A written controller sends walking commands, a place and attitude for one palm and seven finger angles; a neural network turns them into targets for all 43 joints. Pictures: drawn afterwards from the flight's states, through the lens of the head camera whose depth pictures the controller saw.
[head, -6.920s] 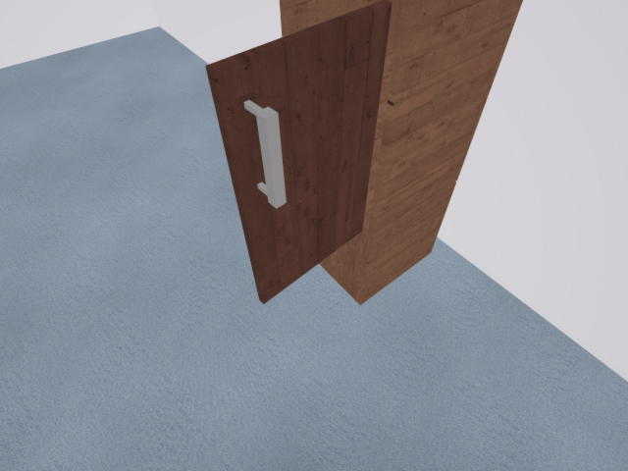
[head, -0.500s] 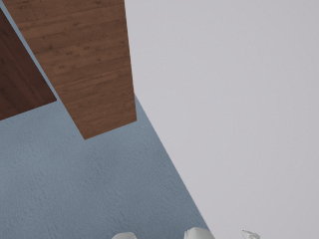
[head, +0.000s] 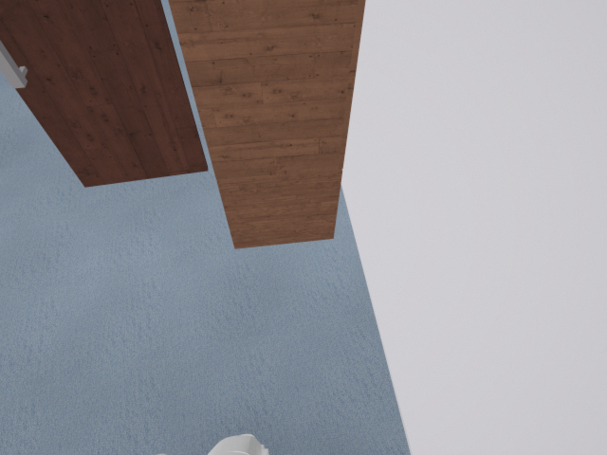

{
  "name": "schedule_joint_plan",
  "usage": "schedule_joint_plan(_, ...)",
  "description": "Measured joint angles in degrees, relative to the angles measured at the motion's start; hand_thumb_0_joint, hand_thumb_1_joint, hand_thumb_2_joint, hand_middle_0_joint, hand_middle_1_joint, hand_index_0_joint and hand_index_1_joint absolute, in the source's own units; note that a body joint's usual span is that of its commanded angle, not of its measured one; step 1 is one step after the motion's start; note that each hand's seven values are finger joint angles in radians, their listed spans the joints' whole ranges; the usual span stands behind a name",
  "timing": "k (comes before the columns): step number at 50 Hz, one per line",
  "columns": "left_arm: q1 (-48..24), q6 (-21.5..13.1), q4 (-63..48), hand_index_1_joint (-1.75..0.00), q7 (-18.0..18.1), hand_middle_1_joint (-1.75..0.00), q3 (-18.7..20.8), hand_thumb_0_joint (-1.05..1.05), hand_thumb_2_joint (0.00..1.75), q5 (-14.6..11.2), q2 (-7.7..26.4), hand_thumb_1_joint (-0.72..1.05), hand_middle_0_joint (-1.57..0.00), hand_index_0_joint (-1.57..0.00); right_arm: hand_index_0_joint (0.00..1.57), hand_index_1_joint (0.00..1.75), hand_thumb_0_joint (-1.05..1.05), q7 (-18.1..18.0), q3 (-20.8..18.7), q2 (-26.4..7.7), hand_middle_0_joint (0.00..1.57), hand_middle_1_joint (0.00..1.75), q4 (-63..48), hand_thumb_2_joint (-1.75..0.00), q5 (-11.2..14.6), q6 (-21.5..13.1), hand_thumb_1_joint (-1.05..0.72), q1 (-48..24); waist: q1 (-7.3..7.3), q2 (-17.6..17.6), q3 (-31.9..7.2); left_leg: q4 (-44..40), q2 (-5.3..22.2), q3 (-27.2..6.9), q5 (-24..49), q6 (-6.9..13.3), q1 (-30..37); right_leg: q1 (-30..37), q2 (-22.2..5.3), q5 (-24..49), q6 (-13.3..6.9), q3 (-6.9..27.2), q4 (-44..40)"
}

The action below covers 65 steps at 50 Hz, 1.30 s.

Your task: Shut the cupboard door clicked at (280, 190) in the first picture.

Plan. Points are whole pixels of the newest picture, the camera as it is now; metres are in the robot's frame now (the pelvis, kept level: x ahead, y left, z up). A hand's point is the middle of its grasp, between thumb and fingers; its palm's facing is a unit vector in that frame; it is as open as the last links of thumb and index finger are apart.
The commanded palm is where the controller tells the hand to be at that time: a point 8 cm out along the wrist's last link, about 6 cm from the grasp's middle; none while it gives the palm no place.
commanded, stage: turn to face it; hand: left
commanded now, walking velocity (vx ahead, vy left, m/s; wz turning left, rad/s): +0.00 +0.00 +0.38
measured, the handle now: out of the picture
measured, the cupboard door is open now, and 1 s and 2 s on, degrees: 94 94 94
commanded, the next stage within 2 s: take the last steps up to it in 0.42 s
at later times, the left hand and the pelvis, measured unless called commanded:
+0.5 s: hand out of the picture +0.05 +0.20 -0.16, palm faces +0.18 -0.95 -0.25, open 7.4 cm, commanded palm none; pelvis +0.00 +0.00 +0.00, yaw +9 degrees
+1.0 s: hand out of the picture -0.03 +0.27 -0.17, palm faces +0.35 -0.91 -0.22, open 7.4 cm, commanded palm none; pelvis +0.04 +0.08 +0.00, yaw +17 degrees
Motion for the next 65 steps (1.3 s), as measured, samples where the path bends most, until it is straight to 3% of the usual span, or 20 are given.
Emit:
schedule_joint_plan(2,0.9,0.3,0.6,-0.3,-0.3,-0.3,0.4,0.0,0.9,-0.2,0.9,0.91,-0.2,-0.21,0.2,0.3,0.0,0.1,0.4,0.1,0.2,0.3,-0.7,-0.9,-0.1,-0.7,-0.91,-0.5,0.32,-0.5,-0.1,-8.4,-0.2,1.0,5.3,0.9,3.4,-0.9,-1.0,-1.8,0.9,-1.1,3.1)
schedule_joint_plan(3,1.5,0.7,0.8,-0.3,-0.4,-0.3,0.7,0.0,0.9,-0.5,1.3,0.91,-0.2,-0.21,0.2,0.3,0.0,0.1,0.4,-0.1,0.2,0.3,-1.2,-0.9,-0.3,-1.4,-0.91,-0.6,0.29,-0.2,-0.4,-10.9,0.0,0.9,11.4,3.0,3.8,-2.3,-1.3,-2.8,1.4,-1.2,6.3)
schedule_joint_plan(5,1.1,2.2,1.8,-0.3,-0.2,-0.3,1.1,0.0,0.9,-0.7,2.7,0.91,-0.2,-0.2,0.2,0.3,0.0,-0.3,0.6,0.5,0.2,0.3,-1.6,-0.9,-0.5,-2.3,-0.91,-1.5,0.89,-1.3,0.3,-7.9,-0.7,1.0,9.9,5.6,2.6,-6.8,-0.9,-10.3,2.1,3.5,16.7)
schedule_joint_plan(7,0.4,3.5,3.1,-0.3,0.1,-0.3,1.4,0.0,0.9,-0.6,3.5,0.91,-0.2,-0.2,0.2,0.3,0.0,-1.0,1.0,1.1,0.2,0.3,-1.9,-0.9,-0.6,-2.9,-0.91,-1.5,1.07,-1.2,0.1,-8.2,-0.8,0.4,7.5,6.1,2.9,-10.9,1.0,-11.9,2.3,7.2,25.5)
schedule_joint_plan(10,-0.7,3.9,3.8,-0.3,-0.2,-0.3,1.8,0.01,0.9,-0.6,4.0,0.91,-0.2,-0.2,0.2,0.3,0.0,-1.8,1.5,1.7,0.2,0.3,-1.7,-0.9,-0.7,-3.2,-0.91,-0.9,1.15,-0.5,-0.3,-12.0,-1.0,-0.7,9.3,5.7,4.3,-14.6,2.7,-8.1,2.3,9.8,30.4)
schedule_joint_plan(16,-1.8,3.1,3.0,-0.3,-0.6,-0.3,1.3,0.01,0.9,-0.6,3.0,0.91,-0.2,-0.2,0.2,0.3,0.0,-2.0,1.9,2.6,0.2,0.3,0.1,-0.9,-0.9,-2.9,-0.91,1.0,0.84,1.3,-1.5,-17.2,-1.2,-2.8,12.5,5.7,5.9,-13.5,4.5,-5.2,2.1,10.8,21.7)
schedule_joint_plan(20,-2.6,2.6,3.0,-0.3,-0.5,-0.3,0.7,0.01,0.9,-0.7,1.7,0.91,-0.2,-0.2,0.21,0.3,0.0,-1.9,1.8,3.0,0.2,0.3,1.3,-0.9,-0.9,-2.5,-0.91,2.4,0.04,2.1,-2.1,-17.0,-1.6,-4.0,12.7,5.0,5.5,-9.0,6.0,-4.3,1.5,10.4,11.9)
schedule_joint_plan(22,-2.6,1.9,2.9,-0.3,-0.4,-0.3,0.4,0.01,0.9,-0.8,1.1,0.91,-0.2,-0.2,0.21,0.3,0.0,-1.9,1.6,3.1,0.2,0.3,2.0,-0.9,-0.7,-2.3,-0.91,3.2,-0.18,2.2,-2.6,-15.6,-2.1,-4.4,12.1,4.4,4.8,-5.1,6.6,0.3,1.2,9.9,3.8)
schedule_joint_plan(23,-2.3,1.3,2.8,-0.3,-0.3,-0.3,0.2,0.0,0.9,-0.8,1.0,0.91,-0.2,-0.2,0.21,0.3,0.0,-1.8,1.6,3.2,0.2,0.3,2.3,-0.9,-0.4,-2.2,-0.91,3.7,-0.11,1.6,-3.1,-14.3,-2.8,-4.3,11.5,4.1,4.0,-3.1,6.2,1.9,0.3,10.1,-0.5)
schedule_joint_plan(26,-2.3,0.4,3.8,-0.3,0.0,-0.3,-0.4,0.0,0.9,-0.4,-1.0,0.91,-0.2,-0.2,0.2,0.3,0.0,-1.6,0.9,2.2,0.2,0.3,3.3,-0.9,-0.2,-1.2,-0.91,4.0,-0.68,3.4,-2.4,-4.3,-2.8,-5.2,1.2,2.6,1.1,-2.3,6.3,1.1,-1.8,8.6,0.1)
schedule_joint_plan(31,-0.9,-0.5,4.4,-0.3,0.4,-0.3,-0.1,0.0,0.9,-0.3,-2.1,0.93,-0.2,-0.2,0.2,0.3,0.0,-1.3,0.2,1.6,0.2,0.3,4.8,-0.9,-0.2,-0.4,-0.91,4.4,-0.59,2.8,-2.0,11.3,-1.9,-4.0,-0.9,0.9,-2.3,0.7,5.2,2.3,-1.8,6.7,-3.3)
schedule_joint_plan(35,0.8,-1.3,5.3,-0.3,-0.3,-0.3,0.4,0.0,0.9,0.0,-1.3,0.93,-0.2,-0.21,0.2,0.3,0.0,-0.5,0.0,1.5,0.2,0.3,5.2,-0.9,-0.5,-0.5,-0.91,4.9,0.16,1.5,-2.6,7.9,-0.2,-2.3,0.2,0.4,-1.3,2.5,3.6,2.9,-0.9,4.9,-5.7)
schedule_joint_plan(40,3.7,-1.5,7.3,-0.3,-1.0,-0.3,1.3,0.0,0.9,0.3,0.4,0.91,-0.2,-0.2,0.2,0.3,0.0,0.3,0.3,1.5,0.2,0.3,4.5,-0.9,-0.5,-1.4,-0.91,4.2,1.98,-0.6,-2.7,-5.2,0.5,-0.1,1.2,1.0,2.6,3.4,0.7,1.8,1.2,3.2,-5.4)
schedule_joint_plan(42,5.3,-0.9,8.2,-0.3,-1.3,-0.3,1.6,0.0,0.9,0.2,1.0,0.91,-0.2,-0.2,0.2,0.3,0.0,0.3,0.6,1.2,0.2,0.3,3.5,-0.9,-0.5,-2.5,-0.91,3.9,2.31,-1.0,-3.1,-13.3,0.4,0.9,3.9,1.6,5.9,2.6,-0.6,-0.2,2.4,3.1,-2.5)
schedule_joint_plan(44,6.1,0.4,9.2,-0.3,-1.6,-0.3,2.0,0.0,0.9,-0.1,1.7,0.91,-0.2,-0.2,0.2,0.3,0.0,-0.3,0.6,1.2,0.2,0.3,2.5,-0.9,-0.9,-4.0,-0.91,3.5,2.12,-1.2,-2.9,-13.0,-0.3,1.3,9.9,3.6,5.5,-1.1,-1.1,-6.0,1.4,4.9,6.8)
schedule_joint_plan(46,5.9,1.8,10.4,-0.3,-1.5,-0.3,2.0,0.01,0.9,0.0,2.2,0.91,-0.2,-0.2,0.2,0.3,0.0,-1.1,0.9,1.7,0.2,0.3,1.9,-0.9,-1.1,-5.3,-0.91,3.8,2.0,-1.2,-2.9,-11.9,-0.8,2.1,8.3,5.2,6.0,-7.1,0.3,-9.1,-0.2,7.9,20.7)
schedule_joint_plan(50,3.6,1.6,10.3,-0.3,-1.9,-0.3,1.7,0.01,0.9,0.1,2.2,0.91,-0.2,-0.2,0.2,0.3,0.0,-2.2,1.8,3.2,0.2,0.3,2.8,-0.9,-1.0,-6.6,-0.91,6.7,1.48,-0.6,-3.2,-18.7,-2.3,2.3,9.2,6.0,10.9,-16.0,2.0,-2.2,-1.4,8.7,32.4)
schedule_joint_plan(59,-3.3,0.3,6.3,-0.3,-2.2,-0.3,0.4,0.01,0.9,-0.2,-0.9,0.91,-0.19,-0.2,0.2,0.3,0.0,-2.1,3.1,6.0,0.2,0.3,8.7,-0.9,-0.9,-6.8,-0.91,14.0,0.05,1.2,-3.3,-28.2,-5.0,2.1,9.1,6.7,20.7,-18.7,3.0,4.9,-1.5,7.8,14.7)
schedule_joint_plan(63,-5.6,-0.1,5.0,-0.3,-2.3,-0.3,0.3,0.01,0.9,-0.2,-2.1,0.91,-0.2,-0.2,0.2,0.3,0.0,-2.1,3.1,6.2,0.2,0.3,10.6,-0.9,-1.1,-6.6,-0.91,16.4,-1.2,2.0,-2.8,-25.9,-5.0,2.7,4.8,5.9,23.0,-14.7,4.4,5.0,-2.5,7.1,7.3)
schedule_joint_plan(65,-6.1,-1.4,4.1,-0.3,-2.3,-0.3,0.3,0.01,0.9,-0.1,-2.4,0.91,-0.2,-0.2,0.2,0.3,0.0,-2.1,3.1,6.2,0.2,0.3,11.4,-0.9,-0.7,-6.5,-0.91,17.7,-1.34,2.4,-2.5,-18.8,-4.1,2.5,0.4,5.3,21.4,-11.3,5.4,6.9,-4.2,6.5,3.1)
